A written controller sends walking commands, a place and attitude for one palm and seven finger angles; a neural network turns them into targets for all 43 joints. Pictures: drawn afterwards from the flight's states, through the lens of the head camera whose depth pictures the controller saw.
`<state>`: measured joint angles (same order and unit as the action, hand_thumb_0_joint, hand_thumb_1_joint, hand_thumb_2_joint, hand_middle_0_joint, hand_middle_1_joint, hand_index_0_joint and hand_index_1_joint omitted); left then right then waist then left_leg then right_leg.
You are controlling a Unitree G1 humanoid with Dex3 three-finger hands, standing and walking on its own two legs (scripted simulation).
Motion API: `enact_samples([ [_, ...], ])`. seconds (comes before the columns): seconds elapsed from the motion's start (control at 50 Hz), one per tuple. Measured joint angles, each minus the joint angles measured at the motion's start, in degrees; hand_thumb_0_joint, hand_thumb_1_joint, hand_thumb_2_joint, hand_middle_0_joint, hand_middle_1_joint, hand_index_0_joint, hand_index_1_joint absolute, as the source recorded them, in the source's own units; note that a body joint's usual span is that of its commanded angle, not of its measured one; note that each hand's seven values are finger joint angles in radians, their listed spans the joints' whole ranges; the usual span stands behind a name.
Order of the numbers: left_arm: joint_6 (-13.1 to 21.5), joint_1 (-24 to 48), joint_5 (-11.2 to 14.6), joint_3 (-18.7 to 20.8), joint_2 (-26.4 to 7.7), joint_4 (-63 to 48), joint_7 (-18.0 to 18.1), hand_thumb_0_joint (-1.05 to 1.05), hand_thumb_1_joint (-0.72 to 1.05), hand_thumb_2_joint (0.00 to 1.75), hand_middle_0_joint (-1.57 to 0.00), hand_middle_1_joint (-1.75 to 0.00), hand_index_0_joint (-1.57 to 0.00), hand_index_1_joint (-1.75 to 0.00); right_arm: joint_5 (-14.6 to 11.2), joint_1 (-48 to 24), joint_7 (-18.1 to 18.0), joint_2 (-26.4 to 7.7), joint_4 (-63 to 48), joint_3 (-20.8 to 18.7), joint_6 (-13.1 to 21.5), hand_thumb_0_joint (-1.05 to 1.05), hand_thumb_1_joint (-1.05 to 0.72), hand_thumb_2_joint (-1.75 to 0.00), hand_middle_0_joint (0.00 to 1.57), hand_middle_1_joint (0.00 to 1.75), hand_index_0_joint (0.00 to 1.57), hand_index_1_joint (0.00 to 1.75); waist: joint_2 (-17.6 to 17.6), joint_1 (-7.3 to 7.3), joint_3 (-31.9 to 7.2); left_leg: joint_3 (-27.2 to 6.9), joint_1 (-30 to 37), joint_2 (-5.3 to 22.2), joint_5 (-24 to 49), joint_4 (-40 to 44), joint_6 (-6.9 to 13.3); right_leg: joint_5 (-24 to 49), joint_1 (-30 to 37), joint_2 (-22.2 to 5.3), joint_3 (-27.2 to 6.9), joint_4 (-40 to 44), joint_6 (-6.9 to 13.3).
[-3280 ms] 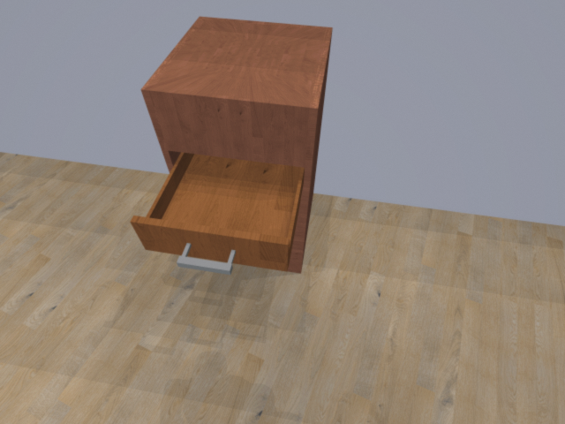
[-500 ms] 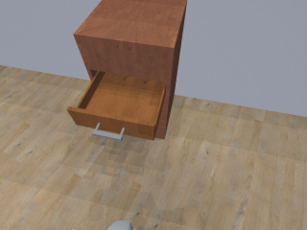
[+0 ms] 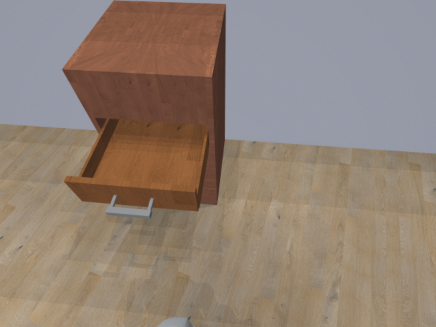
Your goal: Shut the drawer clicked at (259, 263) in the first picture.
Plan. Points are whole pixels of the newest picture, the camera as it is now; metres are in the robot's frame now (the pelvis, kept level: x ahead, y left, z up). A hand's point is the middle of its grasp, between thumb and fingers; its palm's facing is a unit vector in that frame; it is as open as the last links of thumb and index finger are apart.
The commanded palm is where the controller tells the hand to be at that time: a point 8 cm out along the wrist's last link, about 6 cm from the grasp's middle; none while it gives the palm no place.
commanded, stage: take the last steps up to it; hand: left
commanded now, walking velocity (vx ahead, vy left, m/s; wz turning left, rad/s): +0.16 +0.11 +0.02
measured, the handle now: (131, 206) +0.44 +0.30 -0.25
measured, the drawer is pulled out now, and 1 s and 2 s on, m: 0.26 0.26 0.26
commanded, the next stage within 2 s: come to a stop and stand still in 0.02 s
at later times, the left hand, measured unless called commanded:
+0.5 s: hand out of the picture +0.13 +0.17 -0.17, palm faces +0.02 -0.97 -0.25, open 7.3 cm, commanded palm none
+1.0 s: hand out of the picture +0.06 +0.21 -0.19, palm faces +0.06 -0.98 -0.21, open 7.3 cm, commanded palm none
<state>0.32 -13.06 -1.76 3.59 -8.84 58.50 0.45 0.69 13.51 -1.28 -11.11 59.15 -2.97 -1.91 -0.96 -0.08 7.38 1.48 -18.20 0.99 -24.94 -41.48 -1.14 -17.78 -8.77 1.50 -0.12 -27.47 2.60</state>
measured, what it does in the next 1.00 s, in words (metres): steps on the spot: left foot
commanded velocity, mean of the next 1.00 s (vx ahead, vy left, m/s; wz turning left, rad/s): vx -0.05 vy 0.02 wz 0.00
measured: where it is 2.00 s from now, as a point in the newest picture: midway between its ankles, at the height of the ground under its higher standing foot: outside the picture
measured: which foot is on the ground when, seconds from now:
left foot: up 0.00-0.06, down 0.08-1.00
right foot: down 0.00-1.00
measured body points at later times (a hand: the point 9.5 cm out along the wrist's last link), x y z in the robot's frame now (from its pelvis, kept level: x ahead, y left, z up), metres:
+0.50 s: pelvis +0.07 -0.02 +0.00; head +0.12 -0.04 +0.44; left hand +0.13 +0.22 -0.15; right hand +0.06 -0.23 -0.17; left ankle +0.03 +0.12 -0.73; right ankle +0.02 -0.09 -0.74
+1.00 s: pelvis +0.04 +0.02 -0.01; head +0.03 +0.04 +0.44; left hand +0.06 +0.26 -0.17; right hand +0.13 -0.20 -0.15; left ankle +0.10 +0.11 -0.74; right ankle +0.02 -0.09 -0.74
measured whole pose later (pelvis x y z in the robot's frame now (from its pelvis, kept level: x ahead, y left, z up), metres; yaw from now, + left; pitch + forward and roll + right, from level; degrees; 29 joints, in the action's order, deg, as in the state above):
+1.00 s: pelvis +0.04 +0.02 -0.01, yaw +0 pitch -3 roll -1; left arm -1.4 -18.1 -1.5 0.8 -10.6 55.9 2.4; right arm 1.1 12.5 -0.7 -9.3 52.3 -0.3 -1.5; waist 0.1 0.8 0.8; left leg 1.1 -18.9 -0.8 -14.2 -36.0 2.8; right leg -20.5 -10.7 0.5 2.9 -34.4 0.7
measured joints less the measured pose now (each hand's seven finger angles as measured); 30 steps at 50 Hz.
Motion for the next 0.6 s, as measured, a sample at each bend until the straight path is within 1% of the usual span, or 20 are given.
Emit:
enact_samples([
  [0.06, 0.05, -1.31, 0.25, 0.06, 0.34, 1.44, 0.02, 0.00, 0.91, 0.90, -0.20, -0.30, -0.20, -0.30, 0.06, 1.22, -0.01, 0.50, 0.93, 0.27, 0.91, 0.01, -0.91, -0.90, 0.19, 0.30, 0.20, 0.29, 0.86, 0.03, -0.68, 0.66, 3.04, -0.57, 5.58, 8.90, 0.42, -1.09, 1.36, -0.06, -0.08, 0.06, -0.54],
  [0.08, -0.07, -1.69, 0.32, 0.08, 0.51, 1.89, -0.02, 0.00, 0.91, 0.90, -0.20, -0.30, -0.20, -0.30, 0.17, 1.77, -0.02, 0.57, 1.09, 0.42, 1.40, 0.01, -0.91, -0.90, 0.19, 0.30, 0.20, 0.29, 0.73, -0.08, -1.03, 0.40, 4.05, -0.50, 9.09, 11.62, 0.99, -2.04, 1.30, 0.20, 0.15, -0.94, -0.75],
  [0.1, -0.31, -1.78, 0.37, 0.13, 0.45, 2.38, -0.09, 0.00, 0.91, 0.90, -0.20, -0.30, -0.20, -0.30, 0.36, 2.10, -0.12, 0.94, 1.42, 0.53, 1.87, 0.01, -0.91, -0.90, 0.19, 0.30, 0.20, 0.29, 1.27, -0.13, -1.09, 0.47, 4.20, -0.80, 11.22, 11.54, 1.73, -3.26, 1.06, -0.06, 0.10, -2.49, -0.95],
  [0.12, -0.62, -1.74, 0.32, 0.19, 0.35, 2.87, -0.10, 0.00, 0.91, 0.90, -0.20, -0.30, -0.20, -0.30, 0.62, 2.46, -0.17, 1.42, 1.62, 0.68, 2.18, 0.01, -0.91, -0.90, 0.19, 0.30, 0.20, 0.29, 2.00, -0.04, -1.23, 0.81, 4.14, -1.23, 10.69, 10.66, 2.13, -4.71, 0.41, -0.61, 0.16, -4.48, -0.67],
  [0.16, -1.20, -1.18, 0.27, 0.07, 0.27, 3.85, -0.09, 0.00, 0.91, 0.90, -0.20, -0.30, -0.20, -0.30, 0.87, 3.29, -0.50, 2.38, 1.63, 1.07, 2.57, 0.01, -0.91, -0.90, 0.19, 0.30, 0.20, 0.29, 2.84, 0.14, -1.55, 1.65, 4.69, -1.74, 8.76, 10.73, 2.44, -8.98, -2.72, -1.35, 0.71, -11.62, -0.38],
  [0.18, -1.35, -0.62, 0.38, -0.08, 0.27, 4.24, -0.10, 0.00, 0.91, 0.90, -0.20, -0.30, -0.20, -0.30, 0.87, 3.67, -0.79, 2.87, 1.65, 1.39, 2.69, 0.01, -0.91, -0.90, 0.19, 0.30, 0.20, 0.29, 2.98, 0.02, -1.54, 1.83, 5.27, -1.96, 8.54, 11.64, 2.46, -10.06, -4.24, -1.66, 1.03, -14.53, -0.46],
  [0.2, -1.48, 0.06, 0.45, -0.23, 0.21, 4.60, 0.12, 0.00, 0.92, 0.90, -0.20, -0.30, -0.20, -0.30, 0.83, 3.95, -1.08, 3.36, 1.83, 1.78, 2.71, 0.01, -0.91, -0.90, 0.19, 0.30, 0.20, 0.29, 3.00, -0.12, -1.40, 1.86, 5.98, -2.15, 8.80, 12.79, 2.34, -10.27, -5.16, -1.99, 1.35, -15.38, -0.68],
  [0.22, -1.55, 0.71, 0.58, -0.33, 0.01, 4.89, 0.36, 0.01, 0.93, 0.90, -0.20, -0.30, -0.20, -0.30, 0.76, 4.13, -1.32, 3.84, 2.18, 2.18, 2.63, 0.01, -0.91, -0.90, 0.19, 0.30, 0.20, 0.29, 2.88, -0.23, -1.23, 1.78, 6.68, -2.26, 9.24, 13.84, 2.06, -9.50, -5.29, -2.29, 1.70, -13.84, -0.99],
  [0.24, -1.40, 1.23, 0.79, -0.41, -0.22, 4.94, 0.41, 0.01, 0.93, 0.90, -0.20, -0.30, -0.20, -0.30, 0.60, 4.24, -1.49, 4.31, 2.63, 2.51, 2.46, 0.01, -0.91, -0.90, 0.19, 0.30, 0.20, 0.29, 2.74, -0.26, -1.04, 1.70, 7.27, -2.35, 9.47, 14.52, 1.90, -6.74, -4.71, -2.53, 1.93, -10.24, -1.27],
  [0.26, -1.04, 1.50, 0.94, -0.53, -0.57, 4.77, 0.42, 0.01, 0.94, 0.90, -0.20, -0.30, -0.20, -0.30, 0.33, 4.35, -1.58, 4.83, 3.10, 2.78, 2.23, 0.01, -0.91, -0.90, 0.19, 0.30, 0.20, 0.29, 2.90, -0.21, -1.03, 1.78, 7.61, -2.60, 9.37, 14.67, 1.68, -1.60, -3.81, -2.82, 1.54, -5.64, -1.33],
  [0.28, -0.65, 1.79, 1.01, -0.61, -0.69, 4.81, 0.54, 0.01, 0.94, 0.90, -0.20, -0.30, -0.20, -0.30, 0.00, 4.21, -1.57, 5.18, 3.69, 2.88, 1.89, 0.01, -0.91, -0.90, 0.19, 0.30, 0.20, 0.29, 2.58, -0.29, -0.88, 1.68, 8.02, -2.45, 8.99, 14.50, 1.38, 0.49, -3.00, -2.65, 1.52, -4.04, -1.13],
  [0.34, -0.39, 2.07, 1.16, -1.07, -0.47, 4.94, 0.76, 0.01, 0.93, 0.90, -0.20, -0.30, -0.20, -0.30, -0.49, 3.86, -1.35, 5.55, 4.72, 2.63, 0.71, 0.01, -0.91, -0.90, 0.19, 0.30, 0.20, 0.29, 0.67, -0.96, -1.89, 0.99, 9.45, -1.30, 8.79, 16.13, 0.47, -0.87, -1.26, -1.39, 2.15, -2.07, -0.17],
  [0.42, -0.35, 2.72, 1.16, -1.04, -0.20, 3.55, 1.52, 0.00, 0.92, 0.90, -0.20, -0.30, -0.20, -0.30, -0.27, 2.57, -1.59, 5.32, 3.97, 2.09, -0.24, 0.01, -0.92, -0.90, 0.20, 0.30, 0.20, 0.29, -0.36, -1.30, -2.29, 0.95, 9.22, -0.22, 8.52, 16.17, -0.13, -1.14, -1.02, -0.28, 2.21, -0.88, 0.53],
  [0.5, -0.54, 3.76, 1.01, -0.66, -0.04, 1.99, 1.97, 0.00, 0.92, 0.90, -0.20, -0.30, -0.20, -0.30, -0.42, 1.55, -1.51, 3.69, 2.67, 1.05, -0.85, 0.02, -0.92, -0.90, 0.20, 0.30, 0.20, 0.29, -0.30, -1.21, -1.79, 0.78, 7.23, 0.31, 8.04, 11.90, -0.42, -1.57, -0.97, 0.11, 2.59, -1.37, 1.01],
  [0.56, -0.75, 4.37, 0.73, -0.47, 0.16, 1.48, 2.14, 0.00, 0.91, 0.90, -0.20, -0.30, -0.20, -0.30, -0.43, 0.63, -1.48, 2.06, 1.75, 0.29, -1.24, 0.02, -0.92, -0.90, 0.20, 0.30, 0.20, 0.29, -0.10, -0.96, -1.30, 0.19, 5.69, 0.45, 4.99, 7.99, -0.42, -1.96, -0.42, 0.30, 3.15, -1.78, 1.22],
  [0.58, -0.87, 4.43, 0.67, -0.40, 0.16, 1.42, 2.16, 0.00, 0.91, 0.90, -0.20, -0.30, -0.20, -0.30, -0.43, 0.29, -1.49, 1.57, 1.51, 0.11, -1.27, 0.01, -0.92, -0.90, 0.20, 0.30, 0.20, 0.29, 0.13, -0.89, -1.21, 0.09, 5.68, 0.44, 5.04, 8.35, -0.38, -2.16, -0.28, 0.26, 3.27, -2.06, 1.17],
  [0.6, -1.00, 4.41, 0.67, -0.35, 0.14, 1.41, 2.13, 0.00, 0.91, 0.90, -0.20, -0.30, -0.20, -0.30, -0.41, 0.03, -1.48, 1.08, 1.23, 0.00, -1.17, 0.01, -0.92, -0.90, 0.20, 0.30, 0.20, 0.29, 0.31, -0.85, -1.20, 0.00, 5.99, 0.56, 7.67, 9.85, -0.27, -2.46, -0.25, 0.28, 3.41, -2.55, 1.03],
])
